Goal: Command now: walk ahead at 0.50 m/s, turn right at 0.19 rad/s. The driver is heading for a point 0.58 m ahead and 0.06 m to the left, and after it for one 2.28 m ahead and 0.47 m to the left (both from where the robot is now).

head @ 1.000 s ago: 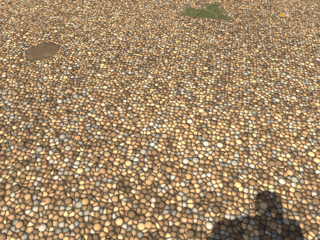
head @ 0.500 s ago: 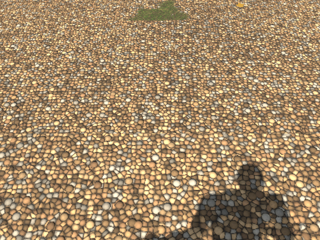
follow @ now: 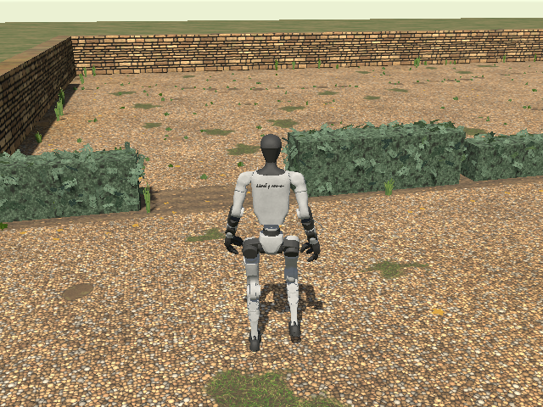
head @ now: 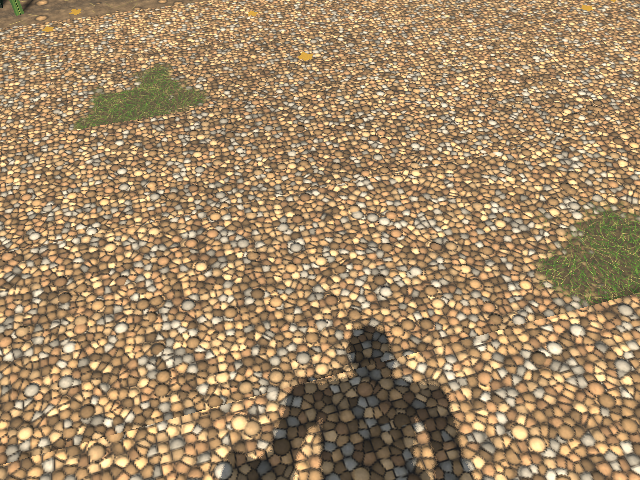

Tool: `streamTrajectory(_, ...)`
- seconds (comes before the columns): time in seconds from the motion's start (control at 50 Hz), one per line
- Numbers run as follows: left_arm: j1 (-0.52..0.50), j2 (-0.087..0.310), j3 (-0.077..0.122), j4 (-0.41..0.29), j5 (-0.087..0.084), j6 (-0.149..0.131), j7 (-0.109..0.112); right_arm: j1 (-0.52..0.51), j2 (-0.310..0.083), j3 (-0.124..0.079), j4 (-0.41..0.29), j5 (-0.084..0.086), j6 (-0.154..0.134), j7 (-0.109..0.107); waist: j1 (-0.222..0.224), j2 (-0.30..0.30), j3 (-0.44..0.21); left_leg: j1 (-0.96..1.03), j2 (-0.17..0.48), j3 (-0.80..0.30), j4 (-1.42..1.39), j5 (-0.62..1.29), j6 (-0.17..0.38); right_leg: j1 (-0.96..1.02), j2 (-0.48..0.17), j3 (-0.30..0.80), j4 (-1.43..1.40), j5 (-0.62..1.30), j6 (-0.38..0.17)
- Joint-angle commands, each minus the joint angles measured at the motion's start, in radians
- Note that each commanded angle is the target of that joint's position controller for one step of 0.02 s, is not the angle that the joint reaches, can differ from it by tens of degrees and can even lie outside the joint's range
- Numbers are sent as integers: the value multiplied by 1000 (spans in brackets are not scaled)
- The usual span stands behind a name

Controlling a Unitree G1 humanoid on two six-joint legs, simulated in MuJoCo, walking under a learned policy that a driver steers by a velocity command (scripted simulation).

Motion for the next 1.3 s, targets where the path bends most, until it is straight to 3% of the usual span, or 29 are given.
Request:
streamTrajectory(0.02, -49, 25, -11, -68, 1, -5, -12, -47, -152, -33, -75, -16, -20, 19, 27, 78, 12, -5, 247, -179, -190, 108, 219, -37, -53, -39, -210, 139, 21)
streamTrajectory(0.14, -192, 70, -15, -131, -32, -2, -10, 31, -177, -40, -20, -10, -22, 50, 14, 88, 25, 91, 284, -140, -88, 381, 196, 14, -21, -44, -438, 301, -28)
streamTrajectory(0.22, -162, 148, 19, -113, -73, -37, -1, 51, -202, -45, 9, 11, -19, 38, 71, 74, -54, 42, 167, -35, 116, 660, 48, 386, 52, -107, -585, 571, -105)
streamTrajectory(0.24, -55, 222, 37, -96, -78, -47, 7, 95, -146, -28, -9, 15, -20, 43, 87, -31, -218, -75, 87, 15, 274, 502, -29, 694, -72, -11, -506, 973, -235)
streamTrajectory(0.26, 81, 219, 25, -88, -88, -28, 2, 250, -24, 19, -6, 4, -22, 48, 82, -182, -515, -272, 29, -3, 531, -49, -105, 1089, -391, 372, -531, 1122, -465)
streamTrajectory(0.28, 222, 192, 34, -45, -63, -14, 16, 150, -117, -16, -15, 6, -10, 51, 163, -111, -471, -347, -4, -30, 735, -532, -116, 1041, -418, 477, -609, 1015, -451)
streamTrajectory(0.3, 197, 249, 59, -21, -67, -24, 30, 38, -118, -23, -50, 5, 1, 48, 148, -93, -271, -422, 53, -73, 831, -543, -96, 846, -362, 378, -665, 800, -349)
streamTrajectory(0.32, 58, 199, 53, -45, -94, -26, 40, 16, -131, -26, -37, -10, 6, 33, 97, -63, -131, -431, 119, -67, 808, -500, -103, 648, -304, 266, -707, 654, -276)
streamTrajectory(0.36, -132, 62, 4, -98, -118, -28, 35, 65, -59, 0, -3, -23, 17, 28, -9, -57, -75, -264, 180, -67, 633, -453, -148, 400, -221, 153, -758, 624, -206)
streamTrajectory(0.42, -333, 145, 31, -162, -93, -36, -5, 180, -68, -6, 67, 31, 36, 78, -106, -8, -103, 35, 127, 54, 413, -128, -191, 148, -82, -60, -707, 479, -123)
streamTrajectory(0.48, -215, 120, 22, -94, -86, -13, -41, 106, -133, -21, 8, 33, -4, 96, -44, 4, -66, 14, 124, 29, 303, 170, -126, 125, -110, 13, -631, 95, -94)
streamTrajectory(0.52, -78, 184, 58, -103, -89, -13, 6, -133, -257, -48, -114, 39, -25, 59, 104, 89, -54, -225, 204, -99, 201, 177, 60, 328, -77, 0, -597, -69, -98)
streamTrajectory(0.54, -89, 199, 66, -120, -84, -18, 39, -179, -270, -59, -131, 32, -18, 42, 112, 102, -66, -270, 219, -145, 154, 77, 113, 380, -54, -27, -581, -64, -105)
streamTrajectory(0.64, -66, 177, 81, -161, -88, -33, 105, -115, -167, -44, -135, 6, 8, 4, 72, -50, -94, -290, 89, -7, 309, -105, 46, 546, -264, 117, -746, 266, -297)
streamTrajectory(0.7, -105, 165, 79, -161, -56, -19, 120, -32, -158, -52, -93, -11, 11, 17, 38, -55, -15, -132, 91, 17, 300, -205, 53, 432, -301, 88, -866, -142, -206)
streamTrajectory(0.74, -175, 160, 67, -161, -48, -1, 106, -8, -175, -69, -73, 9, -8, 39, 1, -53, 23, 27, 47, 48, 162, -71, 82, 348, -246, -7, -837, -257, -142)
streamTrajectory(0.78, -186, 85, 41, -172, -18, 12, 100, 63, -221, -90, -57, 4, -38, 39, -16, 83, 3, 223, 160, -174, 37, -163, 190, 197, -136, -147, -570, -207, -62)
streamTrajectory(0.8, -269, 50, 24, -218, -11, 2, 82, 136, -299, -105, -65, 2, -51, 26, -82, 230, 18, 352, 374, -635, -95, -212, 349, -81, 16, -130, -344, -245, 15)
streamTrajectory(0.84, -226, 100, 32, -152, -35, -7, 59, 95, -227, -86, -53, -15, -47, 30, -46, 153, 85, 386, 353, -537, -125, -219, 265, -239, -7, 6, -153, -207, -5)
streamTrajectory(0.88, -211, 114, 39, -126, 1, -14, 65, 85, -159, -51, -55, 1, -28, 38, -20, 142, 50, 337, 295, -454, -116, -131, 235, -199, -10, -10, -64, -144, -9)
streamTrajectory(1.02, -278, 45, 3, -122, -30, -2, 42, 67, -224, -57, -65, -8, 4, 73, -5, 122, 94, 50, 218, -309, -128, 22, 217, 115, 22, -93, -391, 90, 33)
streamTrajectory(1.1, -317, 71, -2, -122, -38, -16, 33, 117, -225, -64, -34, -13, 12, 75, -24, 115, 103, 136, 277, -366, -55, 155, 211, 120, 30, -98, -522, 191, 16)
streamTrajectory(1.14, -282, 89, 1, -105, -51, -26, 33, 94, -211, -58, -20, -22, 21, 73, 16, 120, 89, 104, 251, -344, 2, 239, 173, 253, 44, -113, -557, 260, -20)
streamTrajectory(1.18, -24, 160, 21, -34, -62, -46, 38, 81, -132, -31, -26, -47, 11, 79, 121, 25, -93, -70, 92, -239, 317, 257, 64, 655, -22, -40, -484, 331, -138)
streamTrajectory(1.2, 249, 207, 25, 21, -41, -38, 36, 222, -32, -1, -44, -69, -9, 86, 157, -230, -361, -371, -94, -167, 648, -223, -28, 1132, -262, 380, -580, 233, -398)
streamTrajectory(1.22, 379, 161, 18, 77, -14, -36, 31, 61, -100, -23, -59, -46, -15, 95, 251, -156, -193, -639, -91, -174, 974, -466, -19, 1085, -330, 623, -744, -18, -381)
streamTrajectory(1.24, 270, 150, 18, 63, -22, -49, 30, -38, -122, -34, -75, -31, -20, 75, 201, -50, 9, -704, -15, -202, 1026, -345, 23, 851, -323, 530, -794, -198, -287)
streamTrajectory(1.26, 142, 94, 1, 38, -33, -45, 35, -48, -139, -36, -58, -30, -20, 46, 148, -16, 75, -652, 47, -168, 1031, -259, 39, 671, -301, 422, -819, -166, -268)
streamTrajectory(1.3, 58, -8, -36, 19, -43, -43, 52, -49, -89, -10, -57, -67, -7, 31, 80, 4, 39, -502, 133, -165, 919, -171, 50, 514, -271, 294, -875, 73, -260)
